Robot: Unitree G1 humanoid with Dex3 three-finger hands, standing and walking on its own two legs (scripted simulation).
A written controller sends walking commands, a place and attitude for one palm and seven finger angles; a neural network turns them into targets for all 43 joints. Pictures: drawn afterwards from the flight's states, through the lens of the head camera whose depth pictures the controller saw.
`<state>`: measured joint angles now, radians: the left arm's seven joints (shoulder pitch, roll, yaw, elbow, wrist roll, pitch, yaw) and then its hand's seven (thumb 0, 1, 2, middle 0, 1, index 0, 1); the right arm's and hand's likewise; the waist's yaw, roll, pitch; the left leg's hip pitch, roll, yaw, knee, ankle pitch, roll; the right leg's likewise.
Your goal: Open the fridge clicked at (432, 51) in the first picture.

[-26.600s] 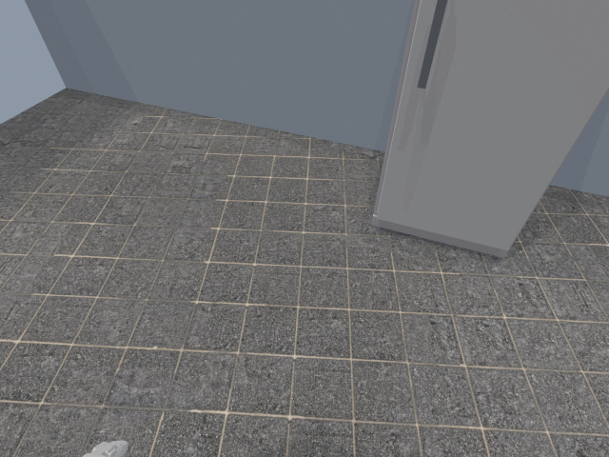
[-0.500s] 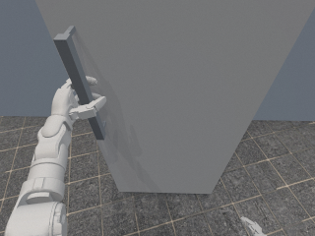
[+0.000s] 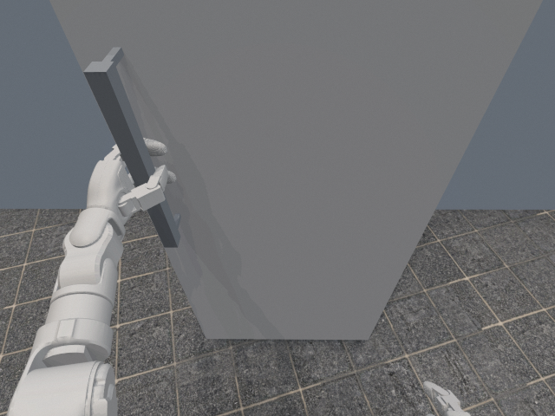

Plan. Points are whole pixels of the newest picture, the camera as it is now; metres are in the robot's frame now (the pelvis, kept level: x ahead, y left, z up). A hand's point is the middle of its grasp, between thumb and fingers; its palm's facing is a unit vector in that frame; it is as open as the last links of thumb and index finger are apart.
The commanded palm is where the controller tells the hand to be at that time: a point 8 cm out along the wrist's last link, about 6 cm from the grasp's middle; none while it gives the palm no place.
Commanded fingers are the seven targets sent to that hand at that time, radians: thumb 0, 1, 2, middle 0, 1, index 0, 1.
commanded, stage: grip the handle and tug to test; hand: left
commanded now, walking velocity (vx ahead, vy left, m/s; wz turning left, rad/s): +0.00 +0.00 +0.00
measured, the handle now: (149, 165) +0.45 +0.21 +0.14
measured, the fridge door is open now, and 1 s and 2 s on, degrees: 0 11 38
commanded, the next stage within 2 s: pull the door a little, standing still in 0.38 s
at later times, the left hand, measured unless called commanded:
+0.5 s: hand (156, 193) +0.39 +0.18 +0.14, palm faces +0.02 -1.00 -0.01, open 5.8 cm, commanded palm +0.35 +0.24 +0.14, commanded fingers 0.00 0.90 0.90 -0.45 -1.40 -0.45 -1.40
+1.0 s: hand (150, 243) +0.30 +0.17 +0.13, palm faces +0.05 -0.99 -0.14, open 6.3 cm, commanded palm +0.27 +0.23 +0.14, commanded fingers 0.00 0.90 0.90 -0.45 -1.40 -0.45 -1.40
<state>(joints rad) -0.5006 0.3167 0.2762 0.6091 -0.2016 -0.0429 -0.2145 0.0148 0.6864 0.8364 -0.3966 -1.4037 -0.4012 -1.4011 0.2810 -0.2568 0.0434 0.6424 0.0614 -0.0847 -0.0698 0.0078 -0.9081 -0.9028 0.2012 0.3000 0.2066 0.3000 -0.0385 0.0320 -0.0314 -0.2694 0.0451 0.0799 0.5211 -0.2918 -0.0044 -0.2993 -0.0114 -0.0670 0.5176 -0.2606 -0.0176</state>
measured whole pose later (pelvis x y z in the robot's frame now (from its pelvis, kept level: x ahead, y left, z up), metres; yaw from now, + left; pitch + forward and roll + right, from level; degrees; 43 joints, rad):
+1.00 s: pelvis +0.02 +0.01 +0.00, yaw -1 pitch +0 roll -1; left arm 0.11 0.23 0.13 -0.14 -0.15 0.05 -0.07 -0.03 0.61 0.71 -0.41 -1.40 -0.36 -1.40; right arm 0.20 -0.24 0.04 0.57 0.02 -0.04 -0.06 0.01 -0.91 -0.90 0.20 0.30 0.21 0.30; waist 0.01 0.07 -0.05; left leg -0.17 0.06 0.09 0.49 -0.32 0.00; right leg -0.19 0.01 -0.06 0.45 -0.27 -0.01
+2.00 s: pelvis -0.06 -0.20 +0.00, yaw +28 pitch +1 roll -2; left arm 0.23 0.24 0.00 -0.46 0.00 -0.07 0.07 -0.07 0.55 0.76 -0.45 -1.40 -0.27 -1.40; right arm 0.20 -0.12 0.00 0.63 -0.02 -0.14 -0.05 0.01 -0.90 -0.90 0.20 0.30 0.21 0.30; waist -0.01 0.02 0.12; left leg -0.28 0.13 -0.23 0.47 -0.23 -0.13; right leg -0.39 -0.03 0.03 0.65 -0.31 0.05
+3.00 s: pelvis +0.15 -0.54 +0.01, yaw +74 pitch -3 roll -3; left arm 0.29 0.35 0.26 -0.42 -0.02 -0.08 0.09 -0.06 0.60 0.79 -0.46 -1.40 -0.26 -1.38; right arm 0.19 -0.14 -0.01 0.64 -0.02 -0.16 -0.06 0.01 -0.91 -0.90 0.20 0.30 0.21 0.30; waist -0.01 -0.04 0.15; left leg -0.24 0.09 -0.03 0.52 -0.23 -0.03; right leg -0.51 0.00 -0.05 1.05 -0.38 0.06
